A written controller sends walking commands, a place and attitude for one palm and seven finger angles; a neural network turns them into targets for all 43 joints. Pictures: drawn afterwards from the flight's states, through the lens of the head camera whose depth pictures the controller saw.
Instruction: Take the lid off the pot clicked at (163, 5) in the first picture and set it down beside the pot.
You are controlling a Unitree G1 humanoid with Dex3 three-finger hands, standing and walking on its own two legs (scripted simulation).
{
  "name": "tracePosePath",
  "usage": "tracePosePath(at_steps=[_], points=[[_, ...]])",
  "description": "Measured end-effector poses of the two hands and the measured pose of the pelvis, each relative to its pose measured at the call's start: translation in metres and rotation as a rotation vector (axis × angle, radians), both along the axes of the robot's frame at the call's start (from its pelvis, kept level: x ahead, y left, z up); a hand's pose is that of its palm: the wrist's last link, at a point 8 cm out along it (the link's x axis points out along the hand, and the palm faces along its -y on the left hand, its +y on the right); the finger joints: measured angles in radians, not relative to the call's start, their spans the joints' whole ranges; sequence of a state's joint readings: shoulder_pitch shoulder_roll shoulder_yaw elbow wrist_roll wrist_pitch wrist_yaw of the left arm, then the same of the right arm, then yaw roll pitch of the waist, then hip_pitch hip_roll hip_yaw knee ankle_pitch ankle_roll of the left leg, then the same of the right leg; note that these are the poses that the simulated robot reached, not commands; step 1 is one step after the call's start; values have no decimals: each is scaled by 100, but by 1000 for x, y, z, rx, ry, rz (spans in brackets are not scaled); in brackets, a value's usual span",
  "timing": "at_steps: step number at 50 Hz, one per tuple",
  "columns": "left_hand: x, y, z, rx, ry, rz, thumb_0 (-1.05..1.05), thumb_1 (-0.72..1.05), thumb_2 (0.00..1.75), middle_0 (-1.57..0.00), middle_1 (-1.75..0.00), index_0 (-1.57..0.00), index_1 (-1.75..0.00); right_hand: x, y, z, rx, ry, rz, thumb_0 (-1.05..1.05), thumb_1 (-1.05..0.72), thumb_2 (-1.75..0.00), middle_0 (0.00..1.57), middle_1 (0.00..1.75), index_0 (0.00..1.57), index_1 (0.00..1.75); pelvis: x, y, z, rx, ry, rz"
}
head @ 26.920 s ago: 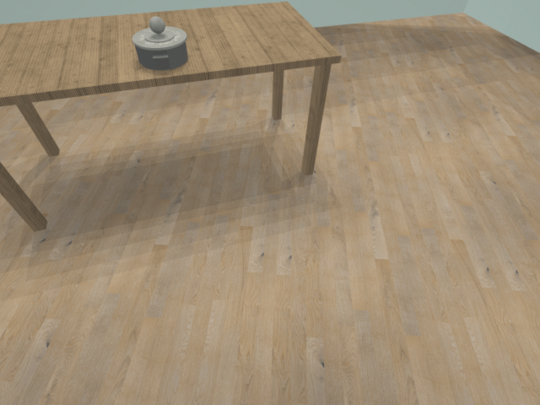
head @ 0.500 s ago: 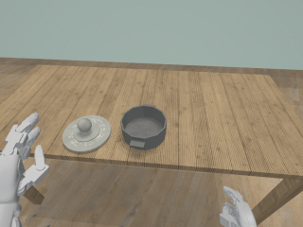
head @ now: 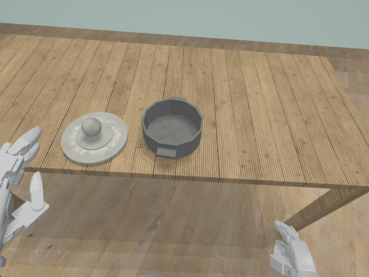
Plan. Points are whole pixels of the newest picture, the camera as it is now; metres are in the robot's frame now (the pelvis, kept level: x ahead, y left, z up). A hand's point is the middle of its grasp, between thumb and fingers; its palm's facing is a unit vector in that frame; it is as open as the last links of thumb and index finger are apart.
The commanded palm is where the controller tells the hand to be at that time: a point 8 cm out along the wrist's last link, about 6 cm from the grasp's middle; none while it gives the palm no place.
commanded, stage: step back with the hand held close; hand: left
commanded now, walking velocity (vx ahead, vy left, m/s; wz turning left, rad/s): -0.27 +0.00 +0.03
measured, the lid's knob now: (91, 127) +0.48 +0.31 -0.04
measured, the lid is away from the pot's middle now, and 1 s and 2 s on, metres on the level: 0.23 0.23 0.23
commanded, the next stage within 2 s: stop stepping back and stand still in 1.20 s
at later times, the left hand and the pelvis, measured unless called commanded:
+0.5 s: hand (11, 252) +0.13 +0.24 +0.15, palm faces +0.33 -0.84 -0.43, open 7.4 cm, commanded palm +0.07 +0.28 +0.18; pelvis -0.05 +0.00 -0.01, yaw +3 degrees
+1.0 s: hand out of the picture +0.10 +0.23 +0.16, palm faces +0.28 -0.87 -0.41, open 7.4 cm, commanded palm +0.03 +0.28 +0.18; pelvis -0.10 +0.00 -0.02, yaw +0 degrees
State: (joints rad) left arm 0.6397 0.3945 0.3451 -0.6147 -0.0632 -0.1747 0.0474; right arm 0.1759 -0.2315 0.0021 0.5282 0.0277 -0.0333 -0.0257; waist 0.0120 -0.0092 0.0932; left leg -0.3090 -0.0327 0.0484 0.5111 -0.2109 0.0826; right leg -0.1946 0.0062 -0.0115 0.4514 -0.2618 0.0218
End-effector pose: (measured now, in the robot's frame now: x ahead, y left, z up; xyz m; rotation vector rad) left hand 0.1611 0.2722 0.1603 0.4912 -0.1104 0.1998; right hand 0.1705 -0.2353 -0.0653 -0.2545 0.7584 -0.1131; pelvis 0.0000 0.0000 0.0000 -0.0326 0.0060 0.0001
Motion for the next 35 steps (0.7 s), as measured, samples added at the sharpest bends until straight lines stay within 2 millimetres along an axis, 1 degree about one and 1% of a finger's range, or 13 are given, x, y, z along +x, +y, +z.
tracePosePath(at_steps=[4,8,11,14,17,21,24,29,32,35], points=[[-8,6,10,66,-19,-30,1,89,89,-21,-30,-21,-31,-9,3,0,-16,9,-10,2,-91,-90,20,30,20,30,-5,3,-3,6,5,3],[-18,10,26,116,-77,-16,1,89,89,-21,-30,-21,-31,-14,10,-2,0,-13,3,2,-91,-90,20,30,20,30,-14,6,-4,2,-1,3],[-28,10,32,127,-105,4,1,89,89,-21,-30,-21,-31,-19,16,-5,29,-36,9,2,-91,-90,20,30,20,30,-21,6,-5,-4,-10,4],[-38,9,29,116,-110,24,1,89,89,-21,-30,-21,-31,-25,20,-7,53,-52,10,2,-91,-90,20,30,20,30,-29,4,-6,-15,-18,11],[-49,9,22,96,-105,48,1,89,89,-21,-30,-21,-31,-33,19,-8,59,-59,9,2,-91,-90,20,30,21,30,-35,0,-8,-18,-15,23],[-61,7,11,47,-109,71,1,89,89,-21,-30,-21,-31,-45,12,-6,24,-48,15,1,-90,-90,20,30,21,30,-42,-3,-10,-18,-5,39],[-66,5,9,21,-144,62,1,89,89,-21,-30,-21,-31,-52,5,-5,-19,-38,19,2,-90,-90,20,30,21,30,-48,-3,-13,-25,-4,47],[-71,7,15,52,-212,28,1,89,89,-21,-30,-21,-31,-59,0,-2,-55,-53,5,2,-91,-90,20,30,20,30,-57,-1,-17,-31,-14,39],[-72,10,22,92,-223,30,1,89,89,-21,-30,-21,-31,-62,3,-1,-40,-79,2,2,-91,-90,20,30,20,30,-63,-2,-15,-35,-6,33],[-74,8,28,108,-226,29,1,89,89,-21,-30,-21,-31,-66,7,-2,-6,-93,4,2,-91,-90,20,30,20,30,-69,-4,-14,-32,12,13]])
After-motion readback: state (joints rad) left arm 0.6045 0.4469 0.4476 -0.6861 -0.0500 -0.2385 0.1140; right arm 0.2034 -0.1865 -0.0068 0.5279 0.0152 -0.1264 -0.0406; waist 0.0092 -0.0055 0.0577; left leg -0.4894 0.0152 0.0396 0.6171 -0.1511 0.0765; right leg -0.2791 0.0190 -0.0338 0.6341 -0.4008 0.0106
